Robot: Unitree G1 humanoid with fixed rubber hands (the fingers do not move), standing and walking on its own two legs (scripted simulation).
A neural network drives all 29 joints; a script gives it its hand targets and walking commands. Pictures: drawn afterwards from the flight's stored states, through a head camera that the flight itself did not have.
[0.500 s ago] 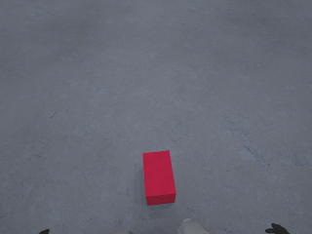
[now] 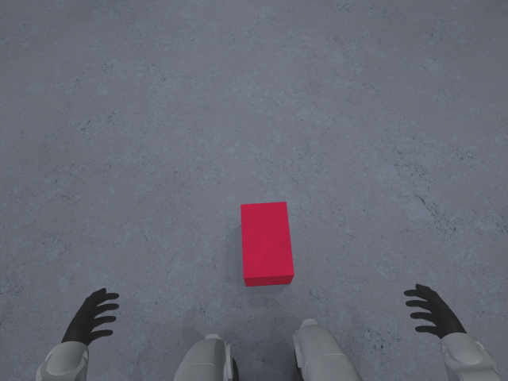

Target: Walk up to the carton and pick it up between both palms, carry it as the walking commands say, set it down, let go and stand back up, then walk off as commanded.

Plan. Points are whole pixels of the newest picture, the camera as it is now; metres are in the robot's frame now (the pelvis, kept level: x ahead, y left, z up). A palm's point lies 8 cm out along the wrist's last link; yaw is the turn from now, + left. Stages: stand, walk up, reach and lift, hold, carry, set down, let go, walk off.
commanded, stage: reach and lift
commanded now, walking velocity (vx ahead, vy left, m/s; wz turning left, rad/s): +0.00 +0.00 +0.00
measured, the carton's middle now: (265, 245) +0.47 -0.02 -0.64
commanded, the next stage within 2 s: none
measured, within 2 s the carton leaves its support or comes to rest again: neither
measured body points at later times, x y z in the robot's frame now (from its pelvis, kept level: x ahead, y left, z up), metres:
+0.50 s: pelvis -0.04 -0.01 -0.03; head +0.19 -0.03 +0.36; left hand +0.32 +0.23 -0.15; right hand +0.30 -0.26 -0.16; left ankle -0.02 +0.12 -0.69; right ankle +0.03 -0.14 -0.69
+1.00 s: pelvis -0.04 -0.01 -0.05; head +0.28 -0.02 +0.26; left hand +0.45 +0.18 -0.19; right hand +0.45 -0.21 -0.19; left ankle -0.02 +0.12 -0.69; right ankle +0.03 -0.14 -0.69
